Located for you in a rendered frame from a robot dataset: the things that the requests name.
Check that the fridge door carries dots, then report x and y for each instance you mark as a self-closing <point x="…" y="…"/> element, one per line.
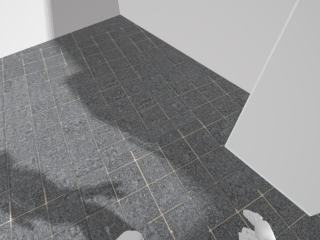
<point x="278" y="133"/>

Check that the right robot hand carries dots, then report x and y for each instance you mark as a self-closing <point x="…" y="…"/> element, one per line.
<point x="262" y="230"/>

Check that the left robot thigh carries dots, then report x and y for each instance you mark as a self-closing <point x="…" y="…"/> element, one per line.
<point x="130" y="235"/>

